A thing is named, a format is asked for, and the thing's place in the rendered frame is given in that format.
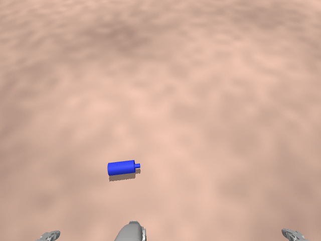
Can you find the right robot hand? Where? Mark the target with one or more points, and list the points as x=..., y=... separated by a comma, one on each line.
x=293, y=235

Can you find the left robot hand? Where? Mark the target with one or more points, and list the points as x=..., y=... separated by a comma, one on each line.
x=49, y=236

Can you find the bottle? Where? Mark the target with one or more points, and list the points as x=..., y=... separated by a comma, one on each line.
x=124, y=167

